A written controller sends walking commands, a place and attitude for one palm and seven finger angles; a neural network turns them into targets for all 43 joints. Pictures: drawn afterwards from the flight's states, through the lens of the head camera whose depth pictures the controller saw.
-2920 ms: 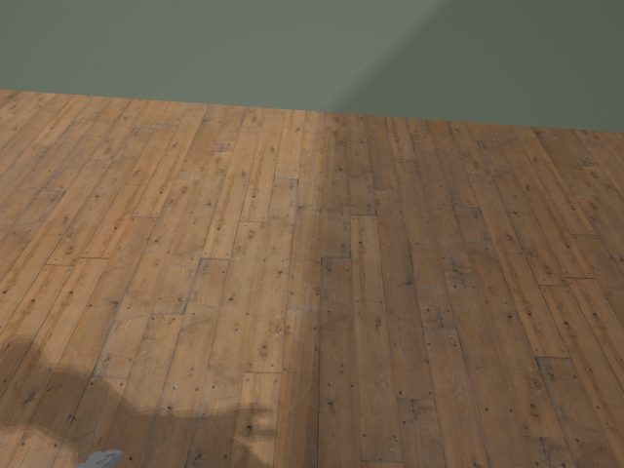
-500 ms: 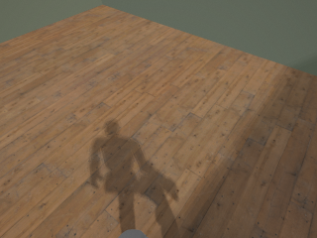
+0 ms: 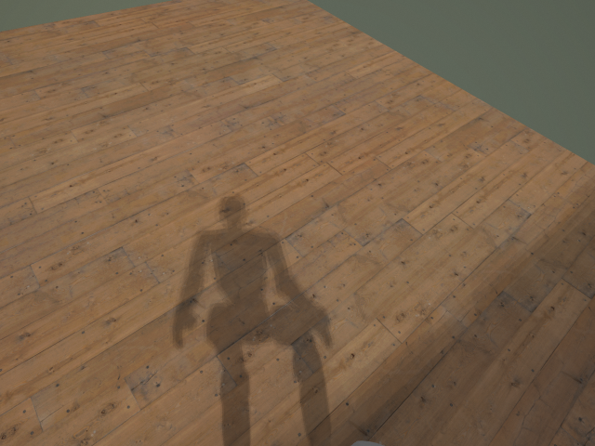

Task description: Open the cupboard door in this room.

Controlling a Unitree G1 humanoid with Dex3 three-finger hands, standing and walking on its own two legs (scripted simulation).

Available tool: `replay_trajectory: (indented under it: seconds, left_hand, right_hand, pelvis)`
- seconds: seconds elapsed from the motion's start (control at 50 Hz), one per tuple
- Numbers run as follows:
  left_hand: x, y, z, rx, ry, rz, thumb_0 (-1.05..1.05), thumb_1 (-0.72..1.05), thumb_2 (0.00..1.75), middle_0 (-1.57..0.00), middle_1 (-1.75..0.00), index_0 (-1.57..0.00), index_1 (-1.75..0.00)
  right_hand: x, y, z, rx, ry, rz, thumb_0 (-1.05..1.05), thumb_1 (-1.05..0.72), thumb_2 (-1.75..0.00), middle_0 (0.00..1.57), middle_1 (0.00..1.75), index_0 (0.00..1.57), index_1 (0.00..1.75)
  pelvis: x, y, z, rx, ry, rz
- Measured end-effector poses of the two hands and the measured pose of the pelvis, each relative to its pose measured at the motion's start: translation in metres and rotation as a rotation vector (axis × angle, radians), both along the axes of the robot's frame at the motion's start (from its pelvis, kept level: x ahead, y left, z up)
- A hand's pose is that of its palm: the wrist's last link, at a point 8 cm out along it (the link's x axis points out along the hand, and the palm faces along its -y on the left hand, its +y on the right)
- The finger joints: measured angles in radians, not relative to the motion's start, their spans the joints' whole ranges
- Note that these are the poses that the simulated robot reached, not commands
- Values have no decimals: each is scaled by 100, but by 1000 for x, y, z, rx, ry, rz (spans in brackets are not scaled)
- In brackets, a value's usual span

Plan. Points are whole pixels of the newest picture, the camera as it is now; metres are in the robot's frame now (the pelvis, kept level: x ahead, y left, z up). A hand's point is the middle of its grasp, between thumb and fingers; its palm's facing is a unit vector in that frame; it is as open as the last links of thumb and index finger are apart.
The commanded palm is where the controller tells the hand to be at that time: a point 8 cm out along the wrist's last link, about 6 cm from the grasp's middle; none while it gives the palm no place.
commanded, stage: turn or walk to find it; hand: left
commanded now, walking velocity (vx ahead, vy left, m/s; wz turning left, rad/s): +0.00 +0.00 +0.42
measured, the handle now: out of the picture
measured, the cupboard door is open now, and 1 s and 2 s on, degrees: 0 0 0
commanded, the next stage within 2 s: none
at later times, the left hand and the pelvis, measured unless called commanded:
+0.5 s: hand out of the picture -0.02 +0.17 -0.17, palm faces +0.25 -0.94 -0.23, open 7.4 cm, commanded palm none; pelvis -0.03 -0.03 +0.00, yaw +13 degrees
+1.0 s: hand out of the picture -0.06 +0.23 -0.16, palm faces +0.42 -0.87 -0.25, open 7.4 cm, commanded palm none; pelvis -0.07 +0.00 +0.00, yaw +24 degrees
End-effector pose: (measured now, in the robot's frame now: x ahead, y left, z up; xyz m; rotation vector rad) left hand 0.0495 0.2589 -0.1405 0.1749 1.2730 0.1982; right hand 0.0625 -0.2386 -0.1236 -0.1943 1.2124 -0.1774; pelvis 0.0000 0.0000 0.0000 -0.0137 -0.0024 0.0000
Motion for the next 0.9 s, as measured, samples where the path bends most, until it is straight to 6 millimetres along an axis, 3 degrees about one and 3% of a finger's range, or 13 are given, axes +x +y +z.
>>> replay_trajectory:
  seconds: [0.1, 0.2, 0.32, 0.42, 0.5, 0.62, 0.68, 0.8, 0.9]
  left_hand:
    - [11, -12, 10, 20, -65, 10, 1, 91, 90, -20, -30, -20, -30]
    - [11, -33, 16, 51, -144, 21, 1, 91, 90, -20, -30, -20, -30]
    - [-23, -50, 22, 46, -143, 82, 1, 91, 89, -20, -30, -20, -30]
    - [-57, -53, 14, 22, -90, 140, 1, 90, 89, -20, -30, -21, -30]
    - [-91, -46, 3, -2, -40, 193, 1, 90, 89, -20, -30, -21, -30]
    - [-147, -16, -25, -31, 45, 296, 1, 90, 89, -20, -30, -21, -30]
    - [-165, -4, -24, -29, 94, 324, 1, 91, 89, -20, -30, -20, -30]
    - [-168, 13, -7, -15, 42, 358, 1, 91, 89, -20, -30, -20, -30]
    - [-157, 16, 3, 8, -23, 374, 1, 91, 90, -20, -30, -20, -30]
  right_hand:
    - [-7, -7, -10, 29, 19, 14, 1, -90, -90, 20, 30, 20, 30]
    - [-14, -28, -29, 59, 41, 29, 1, -90, -90, 20, 30, 20, 30]
    - [-14, -47, -28, 47, 81, 77, 1, -91, -90, 20, 30, 20, 30]
    - [-8, -49, -20, 20, 96, 126, 1, -91, -90, 20, 30, 20, 30]
    - [5, -36, -14, -7, 97, 185, 1, -91, -90, 20, 30, 19, 30]
    - [33, 5, -9, -46, 11, 291, 1, -91, -90, 20, 30, 19, 30]
    - [36, 25, 0, -45, -28, 321, 1, -91, -90, 20, 30, 20, 30]
    - [32, 49, 8, -23, -32, 364, 1, -91, -90, 20, 30, 20, 30]
    - [23, 53, 3, 2, -10, 381, 1, -91, -90, 20, 30, 20, 30]
  pelvis:
    - [-6, -10, -1, 7, 0, 40]
    - [-14, -29, -11, 24, -1, 83]
    - [-22, -38, -6, 27, -19, 152]
    - [-27, -37, -3, 32, -20, 200]
    - [-34, -28, -5, 29, -15, 234]
    - [-48, -3, -18, 14, -7, 287]
    - [-54, 4, -13, 5, -10, 296]
    - [-61, 13, 0, -13, -7, 341]
    - [-65, 11, 2, -10, -1, 381]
